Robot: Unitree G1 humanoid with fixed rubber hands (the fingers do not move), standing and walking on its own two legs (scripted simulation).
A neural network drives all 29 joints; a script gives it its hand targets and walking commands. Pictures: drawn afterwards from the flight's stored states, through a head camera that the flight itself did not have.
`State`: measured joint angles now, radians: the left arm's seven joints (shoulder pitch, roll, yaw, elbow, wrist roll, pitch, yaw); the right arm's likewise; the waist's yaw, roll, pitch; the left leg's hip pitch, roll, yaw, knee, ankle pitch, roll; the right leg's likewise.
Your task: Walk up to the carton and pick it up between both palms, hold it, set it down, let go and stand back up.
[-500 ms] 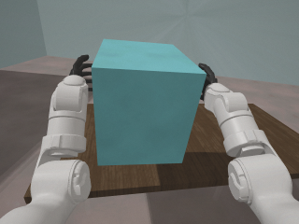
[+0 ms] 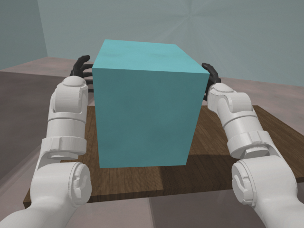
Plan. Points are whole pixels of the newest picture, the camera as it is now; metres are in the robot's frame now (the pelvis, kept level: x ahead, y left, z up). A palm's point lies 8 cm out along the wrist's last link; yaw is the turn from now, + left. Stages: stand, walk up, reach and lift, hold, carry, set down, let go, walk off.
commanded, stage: hold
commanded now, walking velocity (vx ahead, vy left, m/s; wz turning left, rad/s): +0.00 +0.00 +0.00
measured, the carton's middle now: (142, 98) +0.46 +0.03 +0.24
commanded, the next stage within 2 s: none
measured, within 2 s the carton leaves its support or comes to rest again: neither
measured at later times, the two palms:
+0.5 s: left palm (77, 88) +0.35 +0.19 +0.30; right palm (212, 94) +0.35 -0.15 +0.30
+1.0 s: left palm (78, 89) +0.36 +0.19 +0.30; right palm (211, 95) +0.36 -0.15 +0.30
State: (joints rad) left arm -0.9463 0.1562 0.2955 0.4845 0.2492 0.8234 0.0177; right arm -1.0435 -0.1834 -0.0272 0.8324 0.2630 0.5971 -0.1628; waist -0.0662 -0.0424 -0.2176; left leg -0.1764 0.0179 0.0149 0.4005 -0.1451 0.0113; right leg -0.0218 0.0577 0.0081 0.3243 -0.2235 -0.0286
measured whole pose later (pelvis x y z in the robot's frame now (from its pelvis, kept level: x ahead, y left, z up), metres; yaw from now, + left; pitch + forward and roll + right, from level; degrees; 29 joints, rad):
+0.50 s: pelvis +0.00 +0.00 +0.00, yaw +0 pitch -5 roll -1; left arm -0.95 0.15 0.31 0.52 0.25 0.82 0.00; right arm -1.05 -0.18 -0.03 0.88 0.26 0.60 -0.16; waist -0.07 -0.04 -0.21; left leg -0.18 0.02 0.01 0.40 -0.14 0.01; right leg -0.02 0.06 0.01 0.32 -0.22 -0.03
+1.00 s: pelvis +0.00 +0.00 +0.00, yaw +0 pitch -5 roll -1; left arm -0.95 0.16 0.30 0.50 0.25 0.83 0.00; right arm -1.05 -0.18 -0.03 0.85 0.26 0.61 -0.17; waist -0.07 -0.04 -0.19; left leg -0.18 0.02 0.01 0.40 -0.14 0.01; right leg -0.02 0.06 0.01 0.32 -0.22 -0.03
